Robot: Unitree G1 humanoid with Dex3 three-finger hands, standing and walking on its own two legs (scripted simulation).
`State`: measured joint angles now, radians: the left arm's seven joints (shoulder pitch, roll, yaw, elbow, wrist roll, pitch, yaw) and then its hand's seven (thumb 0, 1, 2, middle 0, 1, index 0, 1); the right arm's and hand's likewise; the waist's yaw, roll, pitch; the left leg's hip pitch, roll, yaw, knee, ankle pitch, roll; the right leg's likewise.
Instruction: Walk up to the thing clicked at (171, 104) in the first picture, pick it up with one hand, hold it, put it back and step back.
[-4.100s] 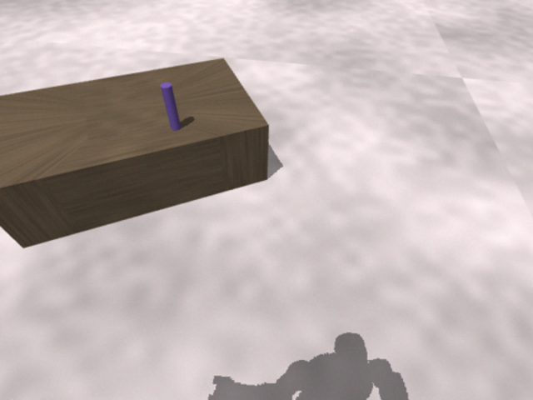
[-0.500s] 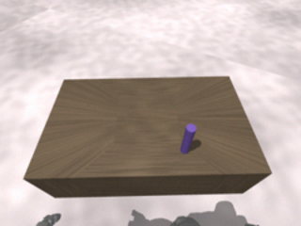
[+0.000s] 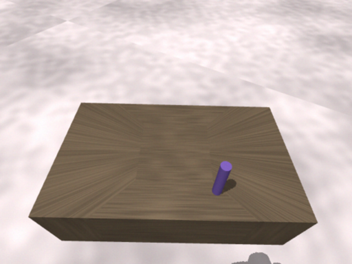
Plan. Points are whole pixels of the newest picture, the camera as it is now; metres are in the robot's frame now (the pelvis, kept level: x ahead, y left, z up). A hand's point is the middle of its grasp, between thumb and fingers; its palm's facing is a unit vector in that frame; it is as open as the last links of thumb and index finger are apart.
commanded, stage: walk up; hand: right
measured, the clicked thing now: (221, 179) +0.48 -0.19 -0.32
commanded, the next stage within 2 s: stand in 0.62 s
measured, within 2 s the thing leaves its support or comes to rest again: neither
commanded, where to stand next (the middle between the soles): +0.04 -0.02 m, yaw -1 degrees
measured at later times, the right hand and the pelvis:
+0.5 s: hand out of the picture +0.10 -0.25 -0.15, palm faces -0.03 +0.94 -0.33, open 7.4 cm; pelvis +0.01 +0.00 +0.00, yaw +0 degrees
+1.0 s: hand out of the picture +0.09 -0.25 -0.16, palm faces -0.04 +0.94 -0.33, open 7.4 cm; pelvis +0.02 +0.00 +0.00, yaw +1 degrees
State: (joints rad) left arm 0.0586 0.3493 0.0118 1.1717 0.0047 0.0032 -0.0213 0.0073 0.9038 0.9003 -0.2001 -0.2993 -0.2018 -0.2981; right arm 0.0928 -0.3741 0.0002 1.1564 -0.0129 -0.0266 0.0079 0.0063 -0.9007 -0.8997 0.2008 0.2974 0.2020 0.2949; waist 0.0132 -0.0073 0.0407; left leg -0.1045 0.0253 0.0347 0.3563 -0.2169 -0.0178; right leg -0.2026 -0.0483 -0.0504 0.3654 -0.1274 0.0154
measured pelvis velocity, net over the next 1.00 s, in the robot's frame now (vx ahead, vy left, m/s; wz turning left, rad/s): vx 0.02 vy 0.00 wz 0.02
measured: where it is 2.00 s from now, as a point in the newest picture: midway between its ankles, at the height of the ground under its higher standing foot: outside the picture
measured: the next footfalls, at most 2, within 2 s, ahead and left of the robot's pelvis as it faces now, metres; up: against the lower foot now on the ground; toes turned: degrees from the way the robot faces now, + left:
none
